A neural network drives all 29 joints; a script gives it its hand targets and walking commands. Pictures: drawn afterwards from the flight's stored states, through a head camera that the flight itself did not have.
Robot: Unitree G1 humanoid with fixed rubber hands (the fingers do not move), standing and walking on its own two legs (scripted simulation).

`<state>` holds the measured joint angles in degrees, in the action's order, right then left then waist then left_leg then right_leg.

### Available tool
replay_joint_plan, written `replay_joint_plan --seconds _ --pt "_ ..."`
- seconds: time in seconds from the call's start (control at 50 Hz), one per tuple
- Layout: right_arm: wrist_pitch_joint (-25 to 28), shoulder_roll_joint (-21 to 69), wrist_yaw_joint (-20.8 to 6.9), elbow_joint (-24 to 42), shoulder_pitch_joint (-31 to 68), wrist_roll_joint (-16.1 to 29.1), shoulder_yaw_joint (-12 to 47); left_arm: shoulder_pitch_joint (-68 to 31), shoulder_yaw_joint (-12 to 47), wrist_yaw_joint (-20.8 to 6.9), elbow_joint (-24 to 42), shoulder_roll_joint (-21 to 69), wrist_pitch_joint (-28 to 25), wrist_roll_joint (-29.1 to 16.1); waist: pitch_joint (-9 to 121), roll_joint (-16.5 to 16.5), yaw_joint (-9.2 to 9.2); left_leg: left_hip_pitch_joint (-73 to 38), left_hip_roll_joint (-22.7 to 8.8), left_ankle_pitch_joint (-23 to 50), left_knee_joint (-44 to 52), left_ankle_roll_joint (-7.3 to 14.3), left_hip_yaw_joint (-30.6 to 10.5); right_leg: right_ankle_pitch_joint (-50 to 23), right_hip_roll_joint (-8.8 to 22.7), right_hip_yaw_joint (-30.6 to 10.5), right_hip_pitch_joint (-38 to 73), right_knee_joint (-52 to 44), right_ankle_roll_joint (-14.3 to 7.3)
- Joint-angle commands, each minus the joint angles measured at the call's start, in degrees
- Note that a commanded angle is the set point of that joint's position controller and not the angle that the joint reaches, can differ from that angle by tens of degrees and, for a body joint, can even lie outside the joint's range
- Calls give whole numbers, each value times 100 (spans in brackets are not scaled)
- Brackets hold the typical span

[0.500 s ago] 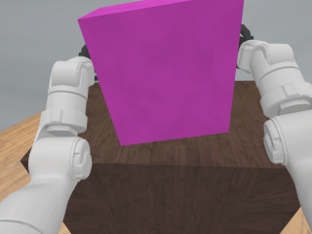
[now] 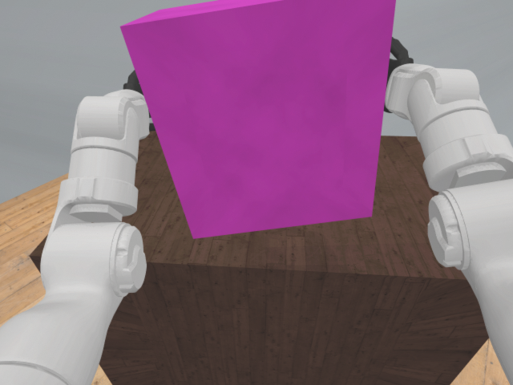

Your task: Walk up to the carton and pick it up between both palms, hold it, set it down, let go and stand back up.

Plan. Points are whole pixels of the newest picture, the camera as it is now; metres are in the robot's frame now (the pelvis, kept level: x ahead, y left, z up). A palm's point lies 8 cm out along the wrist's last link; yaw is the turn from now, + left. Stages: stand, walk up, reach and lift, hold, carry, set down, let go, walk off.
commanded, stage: hold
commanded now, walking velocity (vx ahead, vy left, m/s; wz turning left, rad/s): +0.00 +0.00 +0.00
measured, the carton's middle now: (266, 113) +0.39 +0.00 +0.30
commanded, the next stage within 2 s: none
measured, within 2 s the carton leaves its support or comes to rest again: neither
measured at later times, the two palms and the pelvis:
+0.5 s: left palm (145, 106) +0.38 +0.17 +0.32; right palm (405, 86) +0.38 -0.19 +0.34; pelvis +0.01 +0.00 +0.00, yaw -1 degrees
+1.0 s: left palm (142, 107) +0.38 +0.17 +0.32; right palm (402, 84) +0.38 -0.19 +0.34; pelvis +0.00 +0.00 +0.00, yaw +0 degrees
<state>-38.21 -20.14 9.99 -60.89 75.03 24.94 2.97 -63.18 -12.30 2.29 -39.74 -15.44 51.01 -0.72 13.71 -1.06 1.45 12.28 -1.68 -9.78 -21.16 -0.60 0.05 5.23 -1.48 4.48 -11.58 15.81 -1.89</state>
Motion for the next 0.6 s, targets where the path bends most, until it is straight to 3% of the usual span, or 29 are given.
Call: replay_joint_plan --seconds 0.0,0.2,0.3,0.38,0.46,0.54,0.58 --pt "198 3907 -1003 2170 4905 1052 222 -5830 1286 -813 1917 3560 -635 -1176 2359 -260 92 -222 226 997 263 -29 -292 -746 -191 -570 1488 50 171" --pt "162 3808 -1115 1878 4798 1115 239 -5753 1034 -707 1888 3362 -577 -1080 2130 32 -69 -330 199 937 330 43 -310 -655 -219 -572 1236 8 227" --pt "175 3813 -1057 2315 4614 1274 392 -5422 1069 -747 2209 3351 -488 -1068 2420 9 -98 -689 261 1750 143 -28 -291 -1508 -241 -570 1517 68 268" --pt "132 3844 -1038 2283 4485 1274 445 -5336 1065 -772 2357 3320 -420 -1012 2175 84 -79 -551 250 1418 197 -40 -271 -1214 -241 -574 1447 37 263" --pt "124 3849 -1048 2362 4553 1142 387 -5404 1072 -854 2159 3284 -421 -1013 1999 231 -22 -233 254 873 260 85 -224 -730 -172 -623 1398 -19 274" --pt "136 4074 -1016 2529 4861 1149 483 -5542 1110 -865 2048 3430 -498 -1069 2039 282 -77 -83 312 780 276 118 -208 -701 -118 -667 1427 -30 263" --pt "114 4051 -983 2524 4769 1140 431 -5607 1130 -838 2102 3389 -516 -1088 2291 207 15 -239 288 910 201 118 -229 -754 -124 -646 1332 2 257"
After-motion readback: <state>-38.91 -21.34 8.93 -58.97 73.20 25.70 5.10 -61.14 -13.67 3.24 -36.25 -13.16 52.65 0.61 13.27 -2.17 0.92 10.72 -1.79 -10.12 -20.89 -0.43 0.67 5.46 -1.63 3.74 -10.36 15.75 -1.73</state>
